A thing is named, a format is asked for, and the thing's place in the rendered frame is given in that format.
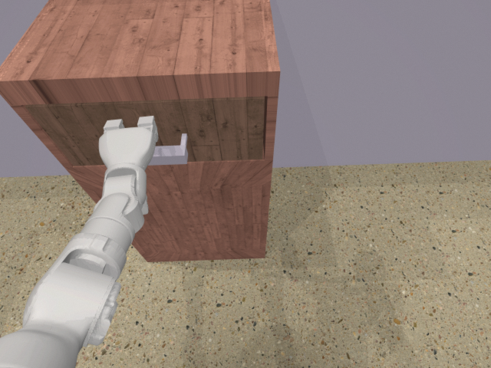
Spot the drawer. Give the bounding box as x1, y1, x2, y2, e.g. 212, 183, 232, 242
25, 97, 265, 166

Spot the left robot hand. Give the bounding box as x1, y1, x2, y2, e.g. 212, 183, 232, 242
99, 116, 158, 215

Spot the left robot upper arm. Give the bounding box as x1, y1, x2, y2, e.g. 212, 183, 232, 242
0, 262, 121, 368

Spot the cabinet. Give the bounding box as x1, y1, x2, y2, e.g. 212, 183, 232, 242
0, 0, 280, 262

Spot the robot left forearm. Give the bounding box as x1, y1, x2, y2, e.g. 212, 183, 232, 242
22, 163, 147, 327

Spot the handle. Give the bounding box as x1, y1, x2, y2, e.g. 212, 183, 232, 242
148, 133, 188, 166

